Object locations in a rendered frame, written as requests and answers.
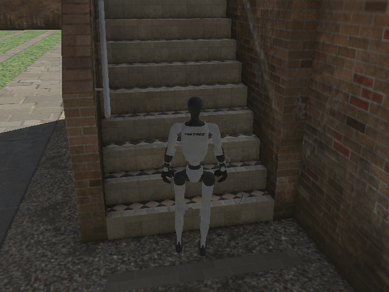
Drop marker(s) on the robot right upper arm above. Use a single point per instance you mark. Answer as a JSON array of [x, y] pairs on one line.
[[216, 137]]

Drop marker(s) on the robot right shin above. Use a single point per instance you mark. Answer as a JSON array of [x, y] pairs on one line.
[[204, 226]]

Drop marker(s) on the right robot hand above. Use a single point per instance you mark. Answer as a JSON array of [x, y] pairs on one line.
[[219, 173]]

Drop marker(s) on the robot left forearm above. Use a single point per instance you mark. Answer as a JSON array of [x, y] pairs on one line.
[[167, 161]]

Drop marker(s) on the left robot thigh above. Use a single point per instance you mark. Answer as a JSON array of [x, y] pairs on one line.
[[179, 189]]

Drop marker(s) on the robot right forearm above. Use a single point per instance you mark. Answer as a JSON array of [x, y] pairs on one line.
[[221, 161]]

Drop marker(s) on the robot left upper arm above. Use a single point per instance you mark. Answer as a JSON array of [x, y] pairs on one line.
[[175, 129]]

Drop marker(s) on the left robot hand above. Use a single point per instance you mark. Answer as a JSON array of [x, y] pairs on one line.
[[169, 173]]

